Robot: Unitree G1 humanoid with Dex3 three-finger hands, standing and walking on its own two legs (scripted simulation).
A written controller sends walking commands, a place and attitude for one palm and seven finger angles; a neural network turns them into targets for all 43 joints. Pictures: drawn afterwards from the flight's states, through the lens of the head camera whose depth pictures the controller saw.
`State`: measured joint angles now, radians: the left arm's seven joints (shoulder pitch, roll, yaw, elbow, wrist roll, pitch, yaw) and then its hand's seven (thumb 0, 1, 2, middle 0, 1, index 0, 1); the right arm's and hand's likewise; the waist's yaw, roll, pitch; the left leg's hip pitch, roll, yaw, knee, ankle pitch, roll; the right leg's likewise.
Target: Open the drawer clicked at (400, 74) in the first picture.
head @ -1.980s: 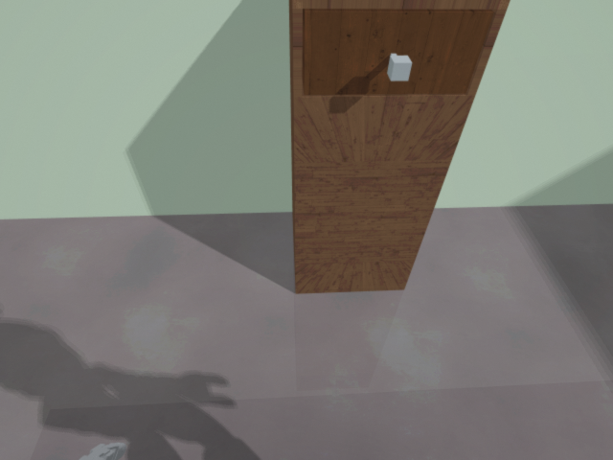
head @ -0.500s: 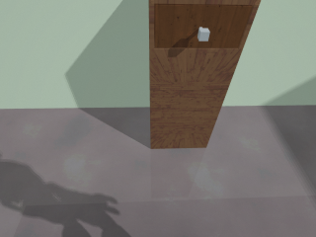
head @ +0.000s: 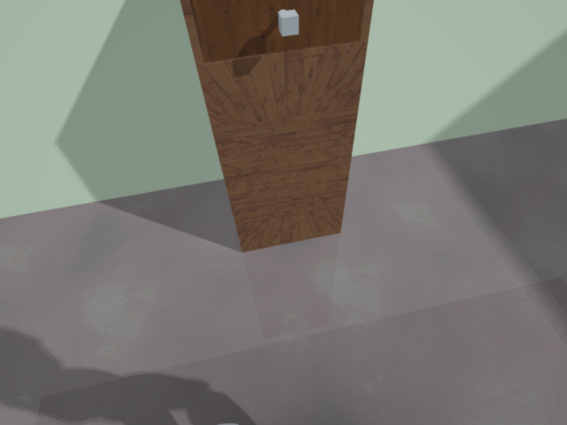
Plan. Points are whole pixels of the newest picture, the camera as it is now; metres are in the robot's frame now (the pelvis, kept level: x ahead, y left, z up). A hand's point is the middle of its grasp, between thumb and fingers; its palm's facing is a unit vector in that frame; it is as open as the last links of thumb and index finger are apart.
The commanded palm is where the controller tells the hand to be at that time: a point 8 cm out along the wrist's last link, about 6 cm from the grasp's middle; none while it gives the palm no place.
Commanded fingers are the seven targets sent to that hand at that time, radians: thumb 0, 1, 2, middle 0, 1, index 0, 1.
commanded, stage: walk to a spot facing it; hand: left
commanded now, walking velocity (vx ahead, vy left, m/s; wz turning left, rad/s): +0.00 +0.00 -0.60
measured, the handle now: (286, 19) +0.88 +0.06 +0.17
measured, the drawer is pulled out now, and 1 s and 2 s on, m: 0.00 0.00 0.00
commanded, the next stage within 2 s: none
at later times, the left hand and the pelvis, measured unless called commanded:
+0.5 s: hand out of the picture +0.06 +0.23 -0.15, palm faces -0.15 -0.96 -0.23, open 7.3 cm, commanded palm none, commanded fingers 0.00 0.90 0.90 -0.20 -0.30 -0.20 -0.30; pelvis -0.03 +0.03 +0.02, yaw -14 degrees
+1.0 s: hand (201, 423) +0.15 +0.16 -0.14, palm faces -0.56 -0.80 -0.21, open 7.3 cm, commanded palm none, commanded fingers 0.00 0.90 0.90 -0.20 -0.30 -0.20 -0.30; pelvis -0.05 +0.05 +0.01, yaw -34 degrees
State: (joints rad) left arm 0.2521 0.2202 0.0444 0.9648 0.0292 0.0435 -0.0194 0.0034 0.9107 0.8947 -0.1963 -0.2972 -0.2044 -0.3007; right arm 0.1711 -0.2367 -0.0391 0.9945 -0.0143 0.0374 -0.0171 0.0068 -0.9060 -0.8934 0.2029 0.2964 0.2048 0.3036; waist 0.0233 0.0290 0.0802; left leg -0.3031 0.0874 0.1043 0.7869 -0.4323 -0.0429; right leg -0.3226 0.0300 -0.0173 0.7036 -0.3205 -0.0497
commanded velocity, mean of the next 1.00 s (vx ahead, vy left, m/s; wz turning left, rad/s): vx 0.00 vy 0.00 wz -0.60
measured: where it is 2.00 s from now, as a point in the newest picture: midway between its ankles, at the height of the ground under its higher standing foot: outside the picture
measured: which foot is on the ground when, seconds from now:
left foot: up 0.00-0.50, down 0.52-1.00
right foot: down 0.00-0.52, up 0.54-1.00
